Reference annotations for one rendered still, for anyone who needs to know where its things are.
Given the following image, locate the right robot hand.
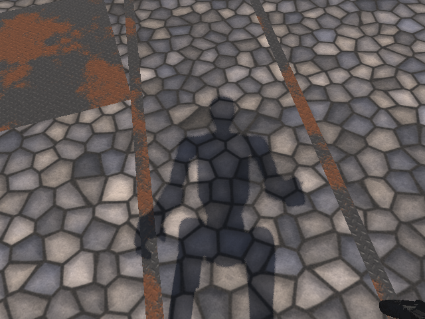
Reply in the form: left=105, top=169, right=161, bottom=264
left=379, top=300, right=425, bottom=319

